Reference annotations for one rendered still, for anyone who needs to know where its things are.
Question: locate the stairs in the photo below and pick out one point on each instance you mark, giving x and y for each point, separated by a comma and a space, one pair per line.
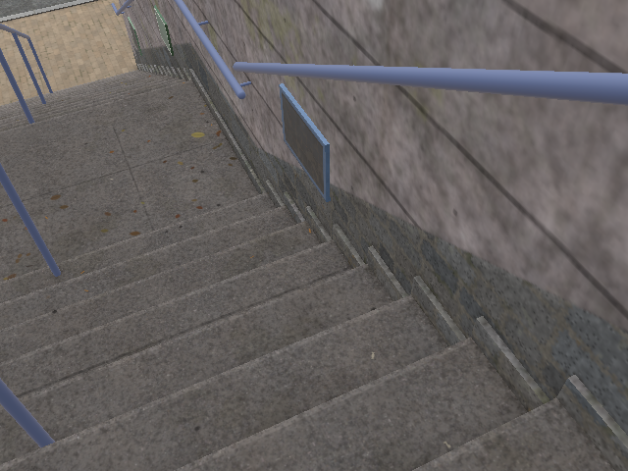
236, 341
83, 96

